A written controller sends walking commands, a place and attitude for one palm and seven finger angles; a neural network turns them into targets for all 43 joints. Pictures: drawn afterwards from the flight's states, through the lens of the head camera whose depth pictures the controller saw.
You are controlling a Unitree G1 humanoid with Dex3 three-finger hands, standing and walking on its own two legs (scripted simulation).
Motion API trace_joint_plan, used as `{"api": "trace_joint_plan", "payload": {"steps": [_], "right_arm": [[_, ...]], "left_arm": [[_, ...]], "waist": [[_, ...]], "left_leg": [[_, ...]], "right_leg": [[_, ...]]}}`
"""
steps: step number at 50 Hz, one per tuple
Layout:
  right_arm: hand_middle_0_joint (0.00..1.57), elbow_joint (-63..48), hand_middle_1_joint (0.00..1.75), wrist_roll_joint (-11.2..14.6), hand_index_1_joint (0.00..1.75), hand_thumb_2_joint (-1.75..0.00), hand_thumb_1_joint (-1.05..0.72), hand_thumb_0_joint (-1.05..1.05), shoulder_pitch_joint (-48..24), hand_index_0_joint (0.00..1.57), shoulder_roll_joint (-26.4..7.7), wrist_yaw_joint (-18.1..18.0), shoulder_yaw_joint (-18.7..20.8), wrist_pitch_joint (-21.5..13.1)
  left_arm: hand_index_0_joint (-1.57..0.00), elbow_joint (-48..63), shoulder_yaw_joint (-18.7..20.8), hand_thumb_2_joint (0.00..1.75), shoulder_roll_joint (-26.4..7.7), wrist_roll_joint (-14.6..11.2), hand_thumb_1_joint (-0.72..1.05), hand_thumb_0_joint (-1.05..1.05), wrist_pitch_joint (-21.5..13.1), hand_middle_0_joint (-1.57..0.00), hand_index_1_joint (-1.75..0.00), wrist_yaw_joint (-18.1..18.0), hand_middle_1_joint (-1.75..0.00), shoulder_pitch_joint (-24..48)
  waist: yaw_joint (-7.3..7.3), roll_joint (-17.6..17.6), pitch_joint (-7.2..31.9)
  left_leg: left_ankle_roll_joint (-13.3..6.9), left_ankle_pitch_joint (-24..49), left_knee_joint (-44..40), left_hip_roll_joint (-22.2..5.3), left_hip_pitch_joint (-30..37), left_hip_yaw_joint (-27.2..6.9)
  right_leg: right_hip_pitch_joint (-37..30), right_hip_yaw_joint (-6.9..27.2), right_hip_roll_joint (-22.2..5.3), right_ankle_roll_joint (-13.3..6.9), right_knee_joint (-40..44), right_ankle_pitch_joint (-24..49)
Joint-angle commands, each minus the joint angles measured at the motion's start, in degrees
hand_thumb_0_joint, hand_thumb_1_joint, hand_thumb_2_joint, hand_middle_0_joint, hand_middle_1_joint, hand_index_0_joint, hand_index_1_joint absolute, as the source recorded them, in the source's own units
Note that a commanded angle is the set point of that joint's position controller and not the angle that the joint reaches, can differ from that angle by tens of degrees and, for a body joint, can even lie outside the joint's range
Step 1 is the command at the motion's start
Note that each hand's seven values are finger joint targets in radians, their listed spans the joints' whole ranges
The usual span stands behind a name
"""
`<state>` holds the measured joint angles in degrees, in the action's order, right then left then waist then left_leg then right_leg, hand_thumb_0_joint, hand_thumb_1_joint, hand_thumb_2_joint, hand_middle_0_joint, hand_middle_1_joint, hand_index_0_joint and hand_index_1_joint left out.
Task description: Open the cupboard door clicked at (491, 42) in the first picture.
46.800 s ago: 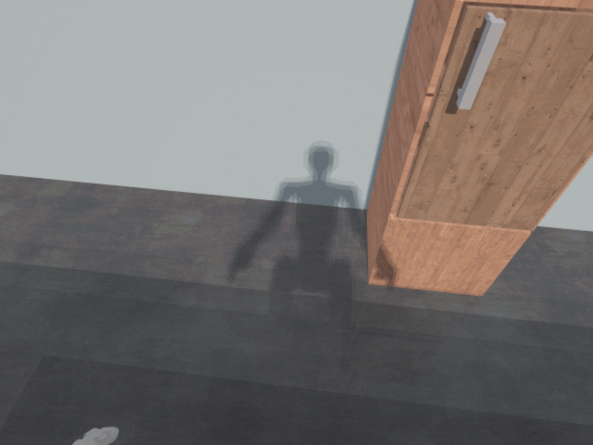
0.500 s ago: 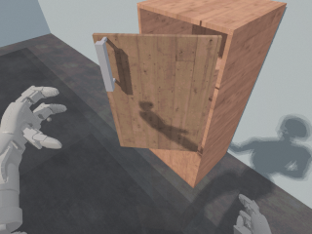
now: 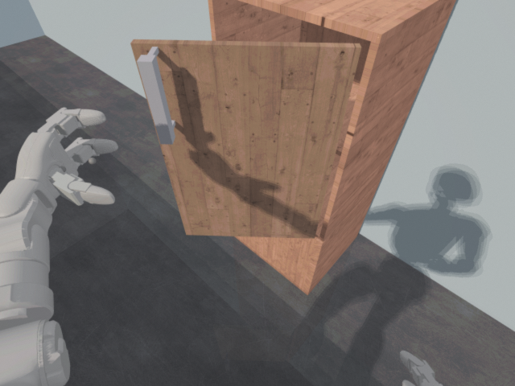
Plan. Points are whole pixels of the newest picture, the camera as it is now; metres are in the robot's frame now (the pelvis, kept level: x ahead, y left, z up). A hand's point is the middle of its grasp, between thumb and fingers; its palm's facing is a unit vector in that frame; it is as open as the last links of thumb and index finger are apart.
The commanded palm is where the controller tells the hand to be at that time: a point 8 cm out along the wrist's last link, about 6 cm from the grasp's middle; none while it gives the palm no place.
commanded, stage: move the hooked fingers beside the handle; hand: left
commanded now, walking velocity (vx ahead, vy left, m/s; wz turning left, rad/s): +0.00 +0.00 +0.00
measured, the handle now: (161, 97) +0.58 +0.21 +0.16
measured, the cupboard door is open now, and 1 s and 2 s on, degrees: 41 41 41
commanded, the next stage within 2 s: slide the fingers in behind the handle in 1.84 s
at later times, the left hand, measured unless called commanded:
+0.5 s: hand (113, 129) +0.46 +0.26 +0.17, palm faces +0.02 -1.00 +0.02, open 14.0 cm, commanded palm +0.45 +0.32 +0.17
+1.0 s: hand (124, 105) +0.54 +0.27 +0.17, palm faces +0.01 -1.00 +0.02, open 14.0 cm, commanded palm +0.52 +0.32 +0.16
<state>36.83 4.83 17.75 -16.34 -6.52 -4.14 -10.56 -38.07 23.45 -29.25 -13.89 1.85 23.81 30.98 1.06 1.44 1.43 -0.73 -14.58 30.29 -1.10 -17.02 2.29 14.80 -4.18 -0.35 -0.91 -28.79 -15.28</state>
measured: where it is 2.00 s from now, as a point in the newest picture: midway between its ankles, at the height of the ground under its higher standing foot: outside the picture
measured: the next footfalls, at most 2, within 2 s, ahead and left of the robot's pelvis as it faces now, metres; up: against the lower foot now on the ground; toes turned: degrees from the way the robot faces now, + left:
none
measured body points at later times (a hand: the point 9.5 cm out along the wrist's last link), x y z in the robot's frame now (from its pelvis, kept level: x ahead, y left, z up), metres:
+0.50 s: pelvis +0.01 +0.00 +0.00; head +0.05 +0.01 +0.44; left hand +0.46 +0.31 +0.17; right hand +0.06 -0.28 -0.11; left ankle +0.01 +0.11 -0.74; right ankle +0.00 -0.11 -0.74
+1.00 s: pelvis +0.02 +0.01 -0.01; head +0.12 +0.02 +0.43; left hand +0.53 +0.32 +0.17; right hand -0.01 -0.27 -0.11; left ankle +0.01 +0.11 -0.74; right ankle +0.00 -0.11 -0.74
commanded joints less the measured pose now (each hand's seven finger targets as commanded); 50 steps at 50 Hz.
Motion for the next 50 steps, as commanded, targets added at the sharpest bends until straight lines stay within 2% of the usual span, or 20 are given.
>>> {"api": "trace_joint_plan", "payload": {"steps": [1,3,5,9,14,15,17,19,20,22,24,26,30,34,36,41,44,45,47,50], "right_arm": [[0.2,-7.7,0.3,-0.4,0.3,-0.9,-0.9,0.0,-2.3,0.2,-8.3,-0.6,3.8,-2.2],[0.2,-7.6,0.3,-0.7,0.3,-0.9,-0.9,0.0,-1.5,0.2,-8.2,-0.3,4.0,-2.2],[0.2,-7.2,0.3,-0.7,0.3,-0.9,-0.9,0.0,-0.4,0.2,-8.7,-0.2,4.1,-1.4],[0.2,-5.8,0.3,-0.5,0.3,-0.9,-0.9,0.0,0.9,0.2,-9.3,-0.4,4.2,-0.2],[0.2,-4.7,0.3,-1.1,0.3,-0.9,-0.9,0.0,3.6,0.2,-9.8,-0.4,4.6,0.6],[0.2,-4.7,0.3,-1.0,0.3,-0.9,-0.9,0.0,4.0,0.2,-9.8,-0.4,4.6,0.8],[0.2,-3.6,0.3,-1.1,0.3,-0.9,-0.9,0.0,4.9,0.2,-10.2,-0.5,4.6,1.5],[0.2,-3.1,0.3,-1.1,0.3,-0.9,-0.9,0.0,5.7,0.2,-10.3,-0.4,4.8,1.9],[0.2,-3.1,0.3,-1.2,0.3,-0.9,-0.9,0.0,6.4,0.2,-10.5,-0.3,4.8,2.2],[0.2,-3.0,0.3,-1.5,0.3,-0.9,-0.9,0.0,7.4,0.2,-11.1,-0.2,4.9,3.0],[0.2,-2.8,0.3,-1.6,0.3,-0.9,-0.9,0.0,8.3,0.2,-11.3,-0.1,5.0,3.8],[0.2,-3.1,0.3,-1.8,0.3,-0.9,-0.9,0.0,9.1,0.2,-11.3,0.1,5.1,4.4],[0.2,-2.5,0.3,-1.9,0.3,-0.9,-0.9,0.0,10.9,0.2,-11.5,0.2,5.5,5.8],[0.2,-2.1,0.3,-1.9,0.3,-0.9,-0.9,0.0,11.9,0.2,-11.9,0.1,5.5,7.1],[0.2,-2.2,0.3,-2.0,0.3,-0.9,-0.9,0.0,12.9,0.2,-12.2,0.1,5.5,7.7],[0.2,-1.8,0.3,-2.4,0.3,-0.9,-0.9,0.0,14.8,0.2,-12.3,0.1,5.6,8.9],[0.2,-1.0,0.3,-2.6,0.3,-0.9,-0.9,0.0,15.8,0.2,-12.3,0.2,5.5,9.5],[0.2,-1.0,0.3,-2.7,0.3,-0.9,-0.9,0.0,16.5,0.2,-12.6,0.0,5.4,9.7],[0.2,-0.9,0.3,-2.8,0.3,-0.9,-0.9,0.0,17.0,0.2,-12.6,0.0,5.5,10.1],[0.2,-1.4,0.3,-3.2,0.3,-0.9,-0.9,0.0,18.0,0.2,-12.5,0.4,5.5,10.7]], "left_arm": [[-0.3,11.2,3.1,0.3,-18.1,0.1,-0.5,0.0,-4.5,-0.3,-1.2,-1.3,-1.2,27.3],[-0.3,11.5,2.7,0.3,-17.2,0.3,-0.5,0.0,-5.5,-0.3,-1.2,-1.5,-1.2,28.0],[-0.3,7.7,5.5,0.3,-19.9,-0.2,-0.5,0.0,-5.6,-0.3,-1.2,-1.3,-1.2,24.6],[-0.3,-0.5,3.0,0.3,-20.0,1.3,-0.5,0.0,-5.1,-0.3,-1.2,-0.6,-1.2,32.9],[-0.3,-2.3,2.0,0.3,-21.5,2.4,-0.5,0.0,-9.8,-0.3,-1.2,-0.3,-1.2,41.8],[-0.3,-3.9,1.0,0.3,-20.2,1.8,-0.5,0.0,-10.3,-0.3,-1.2,0.1,-1.2,41.3],[-0.3,-7.9,2.3,0.3,-22.2,2.0,-0.5,0.0,-10.8,-0.3,-1.2,0.6,-1.2,42.5],[-0.3,-10.5,0.3,0.3,-20.7,2.6,-0.5,0.0,-11.0,-0.3,-1.2,1.0,-1.2,44.5],[-0.3,-11.8,0.4,0.3,-20.9,2.4,-0.5,0.0,-11.0,-0.3,-1.2,0.9,-1.2,44.5],[-0.3,-15.2,4.2,0.3,-26.3,3.4,-0.5,0.0,-10.9,-0.3,-1.2,0.6,-1.2,44.0],[-0.3,-16.5,4.1,0.3,-27.6,4.5,-0.5,0.0,-11.5,-0.3,-1.2,0.6,-1.2,46.8],[-0.3,-14.8,4.9,0.3,-29.5,4.9,-0.5,0.0,-13.1,-0.3,-1.2,0.5,-1.2,48.3],[-0.3,-16.7,4.9,0.3,-29.7,4.6,-0.5,0.0,-14.6,-0.3,-1.2,1.2,-1.2,50.1],[-0.3,-20.9,4.2,0.3,-30.7,5.8,-0.5,0.0,-13.2,-0.3,-1.2,1.9,-1.2,51.3],[-0.3,-21.4,6.5,0.3,-33.9,6.1,-0.5,0.0,-13.2,-0.3,-1.2,1.7,-1.2,51.7],[-0.3,-22.3,5.6,0.3,-34.4,7.0,-0.5,0.0,-14.1,-0.3,-1.2,1.8,-1.2,55.6],[-0.3,-25.8,3.5,0.3,-32.7,7.6,-0.5,0.0,-13.6,-0.3,-1.2,2.1,-1.2,57.2],[-0.3,-26.6,4.4,0.3,-33.9,7.3,-0.5,0.0,-13.6,-0.3,-1.2,2.0,-1.2,57.8],[-0.3,-26.7,3.8,0.3,-34.1,8.1,-0.5,0.0,-13.3,-0.3,-1.2,2.0,-1.2,59.8],[-0.3,-26.4,5.2,0.3,-34.8,8.1,-0.5,0.0,-13.7,-0.3,-1.2,1.8,-1.2,56.9]], "waist": [[0.31,4.1,15.3],[0.23,5.7,17.9],[-0.43,1.2,17.2],[2.02,2.3,12.8],[3.32,5.0,18.3],[3.7,3.0,18.5],[3.9,3.8,17.8],[4.56,5.0,17.6],[4.56,3.0,17.5],[4.0,1.4,18.5],[4.68,2.2,18.2],[4.33,5.4,22.3],[5.43,4.3,22.9],[6.52,5.5,20.8],[6.28,4.1,22.6],[7.59,7.3,24.4],[9.04,7.5,22.3],[9.39,4.7,22.5],[9.77,7.4,23.7],[8.56,7.6,26.7]], "left_leg": [[-1.3,11.3,-3.6,0.8,10.1,-4.0],[-1.0,14.8,-3.1,0.6,12.5,-4.3],[-1.3,15.7,-2.8,0.5,10.4,-3.9],[-1.4,10.0,-2.9,0.7,6.8,-3.4],[-1.2,12.1,-1.3,0.6,9.5,-4.2],[-1.4,12.9,-0.8,0.5,9.6,-4.1],[-1.3,12.3,-0.5,0.5,8.2,-4.0],[-1.2,12.5,-0.2,0.5,7.9,-4.2],[-1.4,12.8,0.0,0.6,6.9,-4.0],[-1.5,12.7,0.4,0.7,4.5,-3.9],[-1.6,13.2,0.9,0.6,3.2,-3.8],[-1.5,15.7,1.7,0.7,5.1,-3.7],[-1.6,17.7,2.6,0.3,5.3,-3.7],[-1.8,15.3,2.8,0.4,2.7,-3.2],[-2.0,16.8,3.5,0.4,2.7,-3.3],[-1.7,18.7,4.6,0.0,4.2,-3.7],[-1.6,17.2,5.0,-0.2,3.3,-4.0],[-1.8,17.5,5.2,-0.3,2.5,-4.1],[-1.6,19.1,5.5,-0.4,3.4,-4.4],[-1.3,23.9,6.3,-0.6,5.0,-4.5]], "right_leg": [[0.8,1.8,0.8,-0.9,3.6,11.9],[0.6,1.6,0.9,-1.1,3.0,14.3],[-1.1,1.7,1.0,-1.0,3.1,15.9],[3.5,2.0,0.8,-0.6,3.4,11.8],[4.3,2.3,1.0,-0.8,2.4,12.5],[4.2,2.3,1.1,-0.7,2.3,13.2],[5.2,2.5,1.1,-0.6,2.1,13.3],[6.7,2.3,1.0,-0.6,1.7,13.0],[6.2,2.2,1.0,-0.6,1.6,13.5],[5.1,2.6,1.0,-0.3,1.0,14.6],[5.5,2.8,0.9,-0.1,0.6,15.2],[4.9,3.0,1.1,-0.2,-0.2,16.8],[5.6,2.8,1.5,-0.1,-0.5,18.1],[7.7,3.2,1.4,0.4,-0.1,17.1],[6.9,3.3,1.7,0.5,-0.4,18.6],[9.3,3.3,1.9,0.5,-0.8,18.6],[12.1,3.0,2.1,0.6,-0.6,16.6],[11.4,2.9,2.2,0.6,-0.8,17.1],[12.4,2.9,2.1,0.7,-1.1,17.9],[11.4,2.5,2.4,0.3,-2.1,20.2]]}}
